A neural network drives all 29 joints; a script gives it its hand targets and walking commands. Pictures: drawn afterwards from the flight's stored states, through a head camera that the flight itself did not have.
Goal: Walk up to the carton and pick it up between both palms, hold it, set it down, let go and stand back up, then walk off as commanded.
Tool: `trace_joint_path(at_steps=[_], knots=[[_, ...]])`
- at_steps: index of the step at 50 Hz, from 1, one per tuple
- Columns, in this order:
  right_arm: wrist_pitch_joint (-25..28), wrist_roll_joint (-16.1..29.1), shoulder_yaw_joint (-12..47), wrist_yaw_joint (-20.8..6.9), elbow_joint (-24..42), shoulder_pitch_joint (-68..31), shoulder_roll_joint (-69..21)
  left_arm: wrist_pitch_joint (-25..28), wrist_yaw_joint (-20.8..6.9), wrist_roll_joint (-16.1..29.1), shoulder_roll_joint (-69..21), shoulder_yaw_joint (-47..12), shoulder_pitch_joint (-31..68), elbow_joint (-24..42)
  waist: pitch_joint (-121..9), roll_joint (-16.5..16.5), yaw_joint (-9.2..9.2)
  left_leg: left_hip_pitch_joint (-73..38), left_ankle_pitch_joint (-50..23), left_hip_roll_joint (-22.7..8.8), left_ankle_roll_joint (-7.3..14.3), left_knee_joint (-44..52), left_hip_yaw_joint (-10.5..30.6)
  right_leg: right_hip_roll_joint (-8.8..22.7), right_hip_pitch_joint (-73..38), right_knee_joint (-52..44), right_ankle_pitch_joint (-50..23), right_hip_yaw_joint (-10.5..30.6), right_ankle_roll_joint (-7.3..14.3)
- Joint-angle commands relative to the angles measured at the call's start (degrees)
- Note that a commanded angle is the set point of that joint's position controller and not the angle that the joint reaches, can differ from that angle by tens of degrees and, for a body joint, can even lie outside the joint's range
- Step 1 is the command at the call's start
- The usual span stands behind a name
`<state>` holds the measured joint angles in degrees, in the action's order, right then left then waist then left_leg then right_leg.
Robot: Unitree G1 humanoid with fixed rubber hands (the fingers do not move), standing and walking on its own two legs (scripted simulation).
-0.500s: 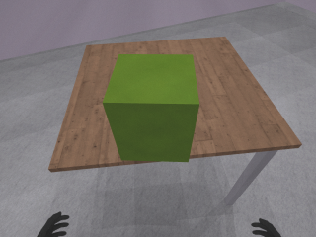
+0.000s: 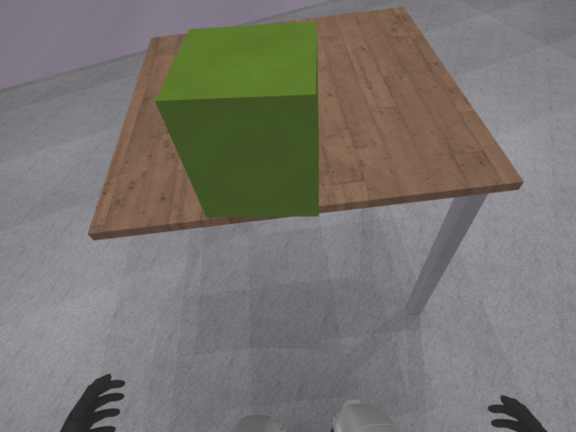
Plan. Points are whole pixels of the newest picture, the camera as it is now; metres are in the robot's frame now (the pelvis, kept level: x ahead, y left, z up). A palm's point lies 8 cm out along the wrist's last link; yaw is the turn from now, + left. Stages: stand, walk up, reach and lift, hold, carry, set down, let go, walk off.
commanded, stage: walk off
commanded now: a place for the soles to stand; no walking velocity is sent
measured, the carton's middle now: (257, 127) +0.59 +0.05 +0.08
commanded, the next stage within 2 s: stand in 1.10 s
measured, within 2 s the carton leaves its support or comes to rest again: neither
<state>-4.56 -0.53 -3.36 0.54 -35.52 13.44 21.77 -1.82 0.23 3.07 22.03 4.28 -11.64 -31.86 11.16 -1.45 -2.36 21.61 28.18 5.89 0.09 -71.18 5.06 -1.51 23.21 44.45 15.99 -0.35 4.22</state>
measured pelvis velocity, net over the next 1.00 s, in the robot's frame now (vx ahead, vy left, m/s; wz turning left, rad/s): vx -0.18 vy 0.00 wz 0.00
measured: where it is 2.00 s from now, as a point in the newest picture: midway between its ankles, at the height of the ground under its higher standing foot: outside the picture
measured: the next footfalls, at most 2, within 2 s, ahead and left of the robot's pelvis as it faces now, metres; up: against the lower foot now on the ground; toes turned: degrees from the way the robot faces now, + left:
left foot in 0.16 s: +0.01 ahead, +0.12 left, +0.00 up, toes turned -6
right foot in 0.62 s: -0.11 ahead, -0.06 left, +0.00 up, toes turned +7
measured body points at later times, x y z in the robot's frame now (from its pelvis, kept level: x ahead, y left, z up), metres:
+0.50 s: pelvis -0.13 +0.04 +0.01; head -0.07 +0.04 +0.45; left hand -0.01 +0.37 -0.09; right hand -0.05 -0.28 -0.09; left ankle -0.03 +0.12 -0.71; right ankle -0.16 -0.10 -0.65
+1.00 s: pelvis -0.18 +0.00 +0.01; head -0.15 -0.05 +0.45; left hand -0.04 +0.32 -0.03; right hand -0.10 -0.31 -0.13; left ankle -0.17 +0.15 -0.67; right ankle -0.15 -0.05 -0.71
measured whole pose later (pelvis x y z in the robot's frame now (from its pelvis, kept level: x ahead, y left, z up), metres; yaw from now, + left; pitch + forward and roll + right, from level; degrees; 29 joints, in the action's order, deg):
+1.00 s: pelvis -0.18 +0.00 +0.01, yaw +0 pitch -4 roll +2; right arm -2.6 -1.3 -3.7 0.8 -39.9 15.8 23.0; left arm 0.0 0.8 3.1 23.2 4.3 -13.5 -36.3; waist 9.1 -5.5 -2.2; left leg 21.1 20.8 5.9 3.1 -53.8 9.6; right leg -7.1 17.0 39.9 18.6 2.0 5.7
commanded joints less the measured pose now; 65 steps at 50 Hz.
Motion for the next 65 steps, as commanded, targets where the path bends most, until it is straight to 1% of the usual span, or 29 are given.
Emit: trace_joint_path(at_steps=[1, 3, 5, 6, 7, 8, 9, 10, 12, 16, 18, 23, 27, 28, 29, 30, 31, 32, 34, 36, 44, 54, 55, 57, 58, 59, 60, 62, 65], knots=[[0.3, -1.0, -4.8, -0.8, -0.7, 10.0, 13.1, 0.7, 2.1, -4.7, 16.3, 4.9, 2.3, 2.4, -8.4, 9.4, 2.33, -1.0, 3.6, -1.5, 1.0, 10.6, 1.6, 17.4, 0.5, -23.0, 6.6, 25.3, 10.1], [0.4, -1.3, -4.9, -1.5, -2.8, 13.8, 12.9, 0.0, 1.7, -5.2, 16.3, 4.9, 4.4, 2.1, -9.0, 13.2, 0.49, -7.3, 2.0, -4.2, 2.6, 21.8, -0.9, 15.1, 5.4, -23.8, 14.1, 22.1, 7.0], [0.8, -1.5, -5.2, -1.9, -4.7, 16.0, 12.7, -0.5, 1.5, -4.7, 15.7, 4.6, 5.3, 1.1, -9.8, 11.3, -1.00, -13.5, -1.9, -4.5, 3.7, 30.2, -0.6, 13.0, 10.2, -21.0, 16.8, 20.0, 4.7], [1.1, -2.4, -5.5, -1.9, -5.4, 18.4, 13.9, -1.0, 1.7, -4.5, 14.7, 4.2, 5.9, 2.3, -9.8, 6.0, -2.41, -15.7, -2.6, -4.8, 5.1, 36.9, 3.3, 9.5, 15.8, -13.4, 22.3, 17.5, 2.9], [1.1, -3.4, -5.5, -1.7, -5.0, 16.2, 15.4, -1.5, 1.9, -3.8, 12.1, 4.0, 3.7, 1.3, -6.9, -2.6, -1.87, -12.7, 6.5, -8.7, 7.6, 41.3, 11.4, 1.8, 22.1, 3.4, 27.1, 11.5, 0.7], [1.2, -3.5, -5.3, -1.3, -1.5, 10.1, 17.3, -1.6, 2.3, -3.7, 10.6, 3.7, 1.3, 1.3, -3.7, -10.6, -0.30, 0.8, 20.2, -19.3, 9.4, 51.8, 30.8, -7.2, 22.0, 24.5, 19.1, 5.5, -1.6], [1.0, -4.1, -5.5, -1.1, 2.1, 3.9, 20.1, -1.5, 2.6, -3.9, 13.5, 4.3, 1.5, 0.8, -0.7, -11.8, -0.98, 12.3, 28.3, -23.4, 9.5, 62.5, 40.0, -10.1, 13.5, 32.0, 19.0, 9.8, -3.1], [1.3, -3.9, -4.6, -0.4, 2.6, -0.5, 19.6, -1.1, 2.7, -3.9, 14.9, 4.1, 3.0, 0.6, 3.3, -9.1, 0.37, 20.2, 25.9, -22.7, 7.6, 65.5, 42.1, -10.8, 6.6, 34.2, 15.2, 15.5, -3.5], [2.2, -4.1, -3.8, 0.2, 3.7, -6.5, 17.3, -1.5, 2.6, -3.7, 15.4, 4.2, -2.2, -2.7, 3.3, -5.2, 4.26, 17.5, 14.8, -18.8, 3.7, 60.6, 29.9, -9.4, 8.0, 36.9, 8.6, 15.9, -3.1], [2.6, -2.7, -4.2, -0.3, 6.2, -4.5, 13.0, -0.8, 2.7, -2.8, 16.7, 4.3, -7.8, -4.7, -4.9, -6.0, 3.29, -1.3, 3.0, -15.3, 4.7, 53.1, 18.8, -7.7, 8.4, 34.8, 6.2, 12.7, -3.9], [2.9, -2.7, -4.7, -0.7, 6.5, -1.0, 12.6, -0.1, 2.8, -2.7, 16.2, 4.1, -8.0, -5.0, -10.2, -6.0, 1.24, -14.2, -5.0, -13.9, 6.6, 49.3, 16.6, -5.7, 11.6, 27.6, 8.4, 12.0, -4.3], [2.5, -2.7, -5.4, -1.7, 3.8, 3.9, 13.7, 1.4, 2.4, -2.4, 13.1, 2.8, -9.7, -5.8, -18.2, -10.9, -1.41, -21.6, -1.8, -13.4, 9.7, 47.9, 14.0, -3.2, 4.7, 7.6, 13.7, 7.6, -3.6], [1.5, -2.7, -5.7, -1.6, 3.0, 0.5, 15.6, 2.1, 1.6, -3.3, 13.5, 3.2, -13.6, -6.9, -14.9, -10.4, 1.34, -2.9, 3.2, -17.0, 11.0, 49.2, 14.3, -1.3, -12.7, -5.8, 17.7, 3.0, -1.4], [1.3, -2.3, -5.2, -1.6, 3.0, -0.6, 14.3, 2.2, 1.5, -3.5, 12.4, 3.1, -16.1, -7.7, -13.3, -9.7, 3.70, 2.0, 2.6, -16.4, 9.5, 45.0, 12.4, 0.2, -16.7, -12.1, 14.8, 5.7, -0.5], [1.1, -2.2, -5.2, -1.1, 1.7, 0.8, 14.0, 2.6, 1.4, -3.9, 13.9, 3.5, -16.1, -7.5, -12.7, -1.6, 4.09, 8.4, 5.0, -11.9, 6.3, 34.4, 8.7, 2.6, -19.3, -17.7, 17.0, 13.7, 1.4], [1.6, -1.5, -4.2, -0.5, 1.1, 2.7, 11.5, 2.5, 1.4, -4.8, 17.1, 4.1, -12.7, -5.5, -6.9, 13.1, 4.42, 16.5, 4.3, -1.8, 2.2, 19.5, 1.0, 12.9, -13.8, -28.6, 23.6, 34.2, 3.3], [1.8, -1.2, -4.1, 0.3, 0.5, 2.8, 12.0, 2.3, 1.4, -5.6, 18.6, 4.5, -6.2, -2.6, -3.0, 9.9, 2.93, 15.4, -1.1, 1.4, 0.4, 10.4, 5.4, 17.4, -3.5, -31.4, 25.2, 41.0, 4.2], [1.6, -1.3, -4.8, 0.5, -1.5, 3.9, 14.1, 2.1, 1.4, -5.7, 18.8, 4.7, -3.0, -2.6, -1.7, 4.7, 2.98, 10.8, -1.5, 2.7, 0.3, 6.2, 9.5, 17.4, 3.0, -32.8, 28.4, 40.5, 5.5], [1.7, -0.5, -4.9, 0.3, -3.3, 4.8, 14.9, 2.6, 1.8, -5.3, 16.8, 3.9, 1.3, -2.6, 1.4, 4.4, 1.07, 8.0, -5.8, 1.8, 0.9, 4.2, 11.5, 13.7, 5.6, -31.2, 23.9, 35.3, 1.5], [1.9, -0.2, -4.8, 0.3, -4.5, 8.1, 15.2, 2.9, 1.0, -5.1, 14.4, 3.7, 1.1, -2.1, -2.2, 7.5, 0.50, 8.7, -7.4, 1.2, 0.5, 4.8, 9.1, 9.7, -2.0, -28.3, 15.0, 28.4, -0.4], [4.2, -0.3, -4.5, 1.2, -6.1, 6.4, 15.1, 2.9, 0.0, -5.5, 13.1, 3.6, -3.9, -2.3, -6.6, 12.8, 4.81, 8.1, -2.4, -2.4, -0.5, 17.2, 5.1, 9.5, -14.5, -29.7, 19.6, 28.4, 0.4], [6.8, -1.3, -4.4, 0.9, -7.5, 10.0, 12.8, 2.7, -0.5, -5.0, 11.9, 2.2, -0.6, -2.5, -13.6, 10.9, 1.12, -13.2, -4.0, -5.4, 3.1, 41.6, 0.7, 11.4, -5.9, -20.0, -0.8, 21.9, 3.7], [7.2, -1.9, -4.4, 0.9, -7.4, 8.8, 12.9, 2.3, -0.5, -4.4, 11.4, 2.1, -1.3, -3.2, -14.9, 7.0, 1.18, -18.8, -8.6, -6.5, 4.2, 46.2, 3.2, 9.9, -1.0, -16.4, 0.4, 18.9, 2.5], [8.0, -2.6, -4.0, 1.2, -5.3, 5.5, 15.0, 2.7, -0.1, -2.8, 7.8, 0.9, -0.1, -3.5, -16.5, -4.5, 1.40, -20.9, -13.0, -20.9, 7.6, 54.2, 28.7, 1.2, 2.7, -3.1, 3.7, 9.3, -2.6], [8.2, -2.3, -4.0, 1.2, -5.1, 3.9, 15.8, 2.9, 0.2, -2.5, 9.2, 1.1, 0.1, -4.6, -14.6, -3.3, 1.48, -16.0, -20.0, -23.4, 8.4, 52.6, 31.7, -1.3, -1.4, -3.0, 10.8, 8.6, -3.0], [8.2, -1.9, -3.4, 1.1, -5.3, 2.7, 14.4, 3.7, 0.4, -2.7, 10.6, 1.5, -0.1, -5.1, -13.7, -0.1, 3.04, -14.0, -30.1, -23.2, 9.3, 47.8, 27.8, 1.1, -5.2, -4.8, 8.4, 9.1, -2.0], [8.4, -1.7, -2.8, 1.0, -4.9, 0.8, 13.4, 4.3, 0.4, -2.7, 11.1, 1.5, -2.5, -5.5, -13.9, -3.3, 4.11, -11.7, -36.5, -20.7, 7.9, 44.7, 21.1, 2.5, -8.7, -7.8, 1.1, 9.9, -1.2], [8.5, -1.3, -2.3, 0.8, -5.1, 0.3, 10.8, 5.5, 0.1, -3.5, 11.7, 1.4, -3.3, -5.0, -20.4, -0.6, 4.06, -13.4, -41.0, -11.1, 3.1, 37.4, 6.8, 7.5, -16.3, -13.9, -27.4, 15.9, 2.1], [8.5, -1.5, -3.0, 1.1, -4.8, 2.5, 11.7, 5.0, 0.6, -3.8, 11.8, 1.3, -3.8, -5.1, -21.5, -4.4, 2.85, -12.6, -38.3, -10.9, 3.0, 36.9, 6.8, 7.9, -16.1, -9.0, -32.8, 15.9, 3.2]])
